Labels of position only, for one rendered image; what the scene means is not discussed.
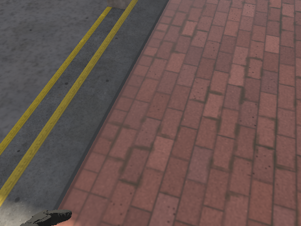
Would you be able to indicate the left robot hand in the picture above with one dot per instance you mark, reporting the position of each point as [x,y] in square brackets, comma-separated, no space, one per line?
[48,218]

